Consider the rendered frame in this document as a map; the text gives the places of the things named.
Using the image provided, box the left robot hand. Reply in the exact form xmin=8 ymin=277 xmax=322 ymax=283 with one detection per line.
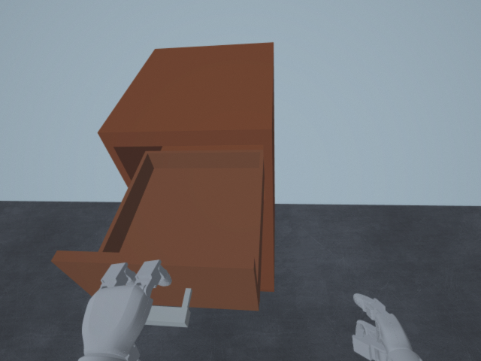
xmin=82 ymin=259 xmax=172 ymax=361

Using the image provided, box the handle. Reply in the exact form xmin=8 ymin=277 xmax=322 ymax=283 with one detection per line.
xmin=145 ymin=288 xmax=192 ymax=327

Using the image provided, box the drawer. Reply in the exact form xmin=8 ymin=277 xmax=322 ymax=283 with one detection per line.
xmin=51 ymin=150 xmax=265 ymax=311

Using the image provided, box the cabinet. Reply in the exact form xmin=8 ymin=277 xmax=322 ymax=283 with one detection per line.
xmin=98 ymin=42 xmax=275 ymax=292

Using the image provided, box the right robot hand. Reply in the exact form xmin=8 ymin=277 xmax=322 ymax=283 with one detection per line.
xmin=352 ymin=293 xmax=413 ymax=361

